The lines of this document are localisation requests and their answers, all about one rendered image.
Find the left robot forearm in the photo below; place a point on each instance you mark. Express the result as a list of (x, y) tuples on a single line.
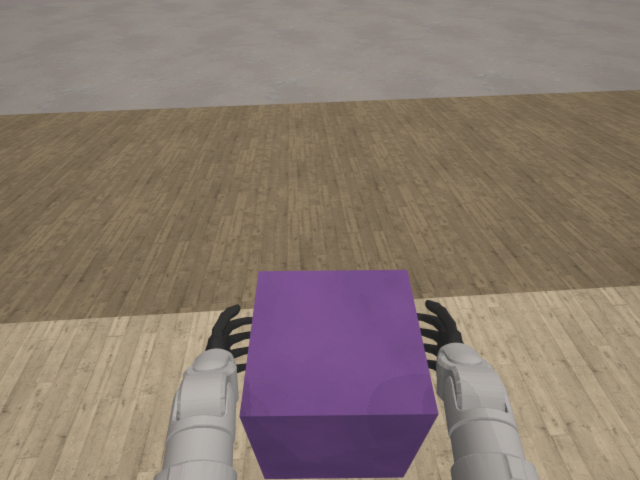
[(201, 432)]

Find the right robot forearm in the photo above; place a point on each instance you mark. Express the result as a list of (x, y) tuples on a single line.
[(481, 424)]

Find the carton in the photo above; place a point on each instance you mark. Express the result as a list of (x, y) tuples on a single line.
[(337, 383)]

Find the robot right hand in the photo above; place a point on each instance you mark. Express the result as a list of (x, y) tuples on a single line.
[(446, 326)]

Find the robot left hand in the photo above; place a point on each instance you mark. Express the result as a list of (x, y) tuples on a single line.
[(220, 338)]

